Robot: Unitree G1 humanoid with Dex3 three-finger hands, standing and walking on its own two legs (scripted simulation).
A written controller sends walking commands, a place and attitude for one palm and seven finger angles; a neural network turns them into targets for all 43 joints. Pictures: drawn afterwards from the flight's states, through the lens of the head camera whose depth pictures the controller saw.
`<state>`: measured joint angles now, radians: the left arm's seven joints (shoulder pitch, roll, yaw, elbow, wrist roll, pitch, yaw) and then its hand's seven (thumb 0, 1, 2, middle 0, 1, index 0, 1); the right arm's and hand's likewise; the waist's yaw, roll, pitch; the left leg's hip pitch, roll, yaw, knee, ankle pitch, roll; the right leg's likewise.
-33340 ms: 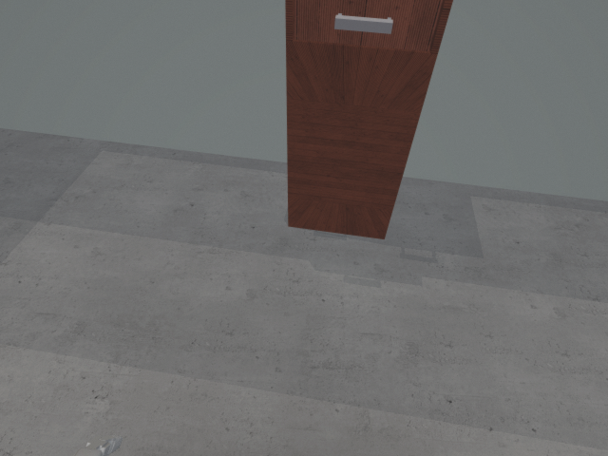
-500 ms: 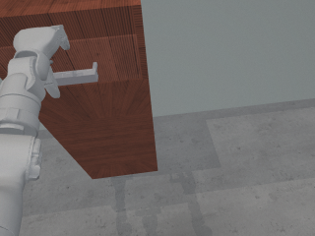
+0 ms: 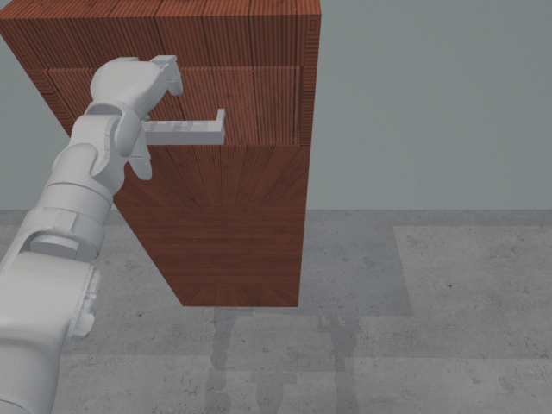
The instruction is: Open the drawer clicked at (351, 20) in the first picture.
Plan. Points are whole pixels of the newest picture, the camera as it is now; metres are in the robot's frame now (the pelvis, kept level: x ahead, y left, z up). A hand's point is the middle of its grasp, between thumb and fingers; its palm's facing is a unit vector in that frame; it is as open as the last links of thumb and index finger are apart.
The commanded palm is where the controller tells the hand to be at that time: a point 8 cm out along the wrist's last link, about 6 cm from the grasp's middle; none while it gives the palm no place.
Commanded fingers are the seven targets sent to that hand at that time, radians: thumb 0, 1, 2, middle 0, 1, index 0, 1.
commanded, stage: lower the fingers behind the handle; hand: left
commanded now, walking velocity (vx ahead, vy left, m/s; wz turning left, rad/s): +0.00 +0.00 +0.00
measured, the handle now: (178, 123) +0.53 +0.18 +0.13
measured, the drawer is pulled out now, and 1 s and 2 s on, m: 0.00 0.00 0.00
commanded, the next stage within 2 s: close the thumb around the handle in 1.24 s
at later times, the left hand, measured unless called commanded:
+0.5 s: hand (151, 123) +0.48 +0.20 +0.16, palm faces +0.00 +0.04 -1.00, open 13.7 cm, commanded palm +0.47 +0.20 +0.18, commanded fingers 0.00 -0.50 0.30 -0.30 -1.20 -0.30 -1.20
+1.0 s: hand (176, 145) +0.49 +0.17 +0.12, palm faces +0.05 +0.00 -1.00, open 13.4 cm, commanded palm +0.46 +0.20 +0.16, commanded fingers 0.00 -0.50 0.30 -0.30 -1.20 -0.30 -1.20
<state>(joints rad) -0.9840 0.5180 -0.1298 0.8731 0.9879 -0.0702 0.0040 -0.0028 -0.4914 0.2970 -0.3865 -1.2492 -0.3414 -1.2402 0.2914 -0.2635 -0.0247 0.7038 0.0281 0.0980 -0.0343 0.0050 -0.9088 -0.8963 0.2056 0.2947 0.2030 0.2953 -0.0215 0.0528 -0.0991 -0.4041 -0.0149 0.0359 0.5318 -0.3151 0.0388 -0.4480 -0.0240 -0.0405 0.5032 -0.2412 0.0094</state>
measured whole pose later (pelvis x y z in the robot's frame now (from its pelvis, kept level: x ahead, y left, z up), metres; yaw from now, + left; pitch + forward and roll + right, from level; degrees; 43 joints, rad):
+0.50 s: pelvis -0.04 -0.02 -0.01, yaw -1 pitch +12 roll +0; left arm -1.15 0.58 -0.13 1.12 1.06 0.01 0.02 0.00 -0.49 0.30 -0.33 -1.20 -0.32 -1.30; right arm 0.35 -0.29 -0.01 0.69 0.03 0.10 -0.06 0.00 -0.91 -0.90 0.21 0.29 0.20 0.30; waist -0.10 0.03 -0.09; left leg -0.53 0.00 0.04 0.62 -0.30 0.02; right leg -0.58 -0.01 -0.03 0.59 -0.22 -0.01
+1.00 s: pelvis -0.03 -0.01 -0.01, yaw -2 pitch +14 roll +0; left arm -0.99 0.51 -0.04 1.09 1.08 -0.05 0.20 0.00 -0.49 0.30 -0.40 -1.25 -0.37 -1.29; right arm 0.33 -0.26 -0.02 0.71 0.02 0.06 -0.05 0.01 -0.91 -0.90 0.21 0.29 0.20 0.30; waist -0.10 0.06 -0.11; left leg -0.56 0.01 0.06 0.63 -0.32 0.02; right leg -0.62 0.00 -0.02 0.60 -0.23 -0.01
